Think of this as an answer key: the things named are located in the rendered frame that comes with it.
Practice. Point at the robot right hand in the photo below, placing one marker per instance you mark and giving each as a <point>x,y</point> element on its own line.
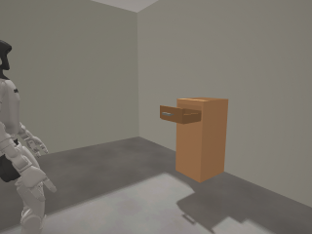
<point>33,176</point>

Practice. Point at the handle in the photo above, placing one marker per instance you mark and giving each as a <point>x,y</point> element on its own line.
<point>167,114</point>

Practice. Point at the robot left forearm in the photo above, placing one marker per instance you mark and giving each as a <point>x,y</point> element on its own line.
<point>24,133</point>

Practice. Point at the robot right forearm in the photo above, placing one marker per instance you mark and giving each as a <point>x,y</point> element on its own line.
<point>12,153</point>

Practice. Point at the right robot shin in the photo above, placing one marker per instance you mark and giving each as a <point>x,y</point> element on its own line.
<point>33,225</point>

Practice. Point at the robot shin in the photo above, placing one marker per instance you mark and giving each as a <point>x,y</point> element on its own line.
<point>25,208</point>
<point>33,225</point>

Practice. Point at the robot left hand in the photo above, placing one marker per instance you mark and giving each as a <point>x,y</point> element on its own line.
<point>31,143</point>

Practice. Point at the left robot shin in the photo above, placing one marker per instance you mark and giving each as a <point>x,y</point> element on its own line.
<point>25,208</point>

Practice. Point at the drawer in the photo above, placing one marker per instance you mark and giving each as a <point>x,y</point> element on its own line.
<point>181,115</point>

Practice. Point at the cabinet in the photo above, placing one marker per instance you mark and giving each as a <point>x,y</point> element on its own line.
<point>200,146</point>

